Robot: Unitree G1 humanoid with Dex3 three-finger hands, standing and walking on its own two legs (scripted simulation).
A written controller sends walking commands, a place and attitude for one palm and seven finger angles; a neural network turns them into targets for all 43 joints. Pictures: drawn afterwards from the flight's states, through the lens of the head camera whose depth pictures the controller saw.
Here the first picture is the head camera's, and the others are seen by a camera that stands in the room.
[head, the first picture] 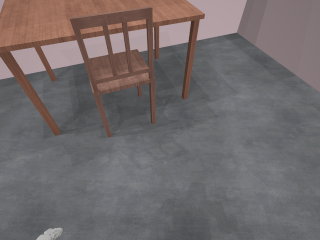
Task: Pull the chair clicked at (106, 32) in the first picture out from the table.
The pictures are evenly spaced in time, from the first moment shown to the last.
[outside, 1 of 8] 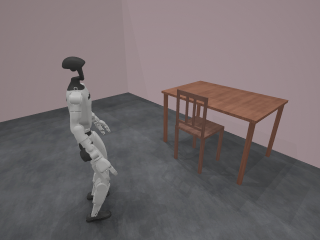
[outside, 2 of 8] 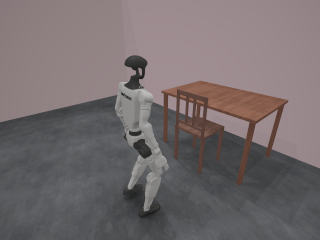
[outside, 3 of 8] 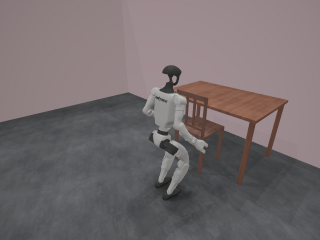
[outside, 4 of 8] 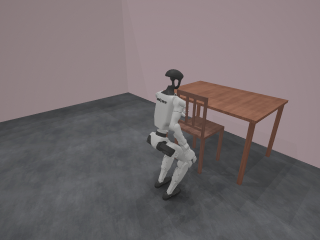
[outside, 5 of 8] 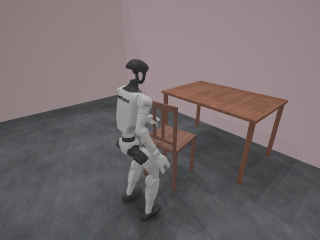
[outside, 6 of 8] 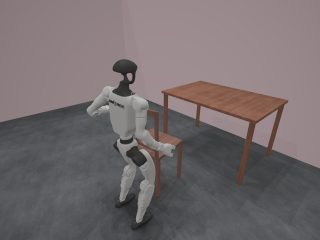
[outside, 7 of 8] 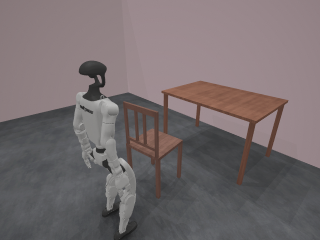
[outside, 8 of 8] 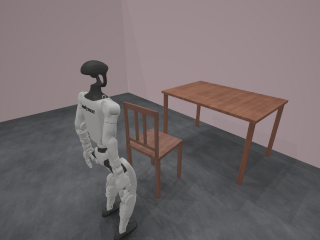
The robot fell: no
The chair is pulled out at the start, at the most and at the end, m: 0.00 0.60 0.60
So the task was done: yes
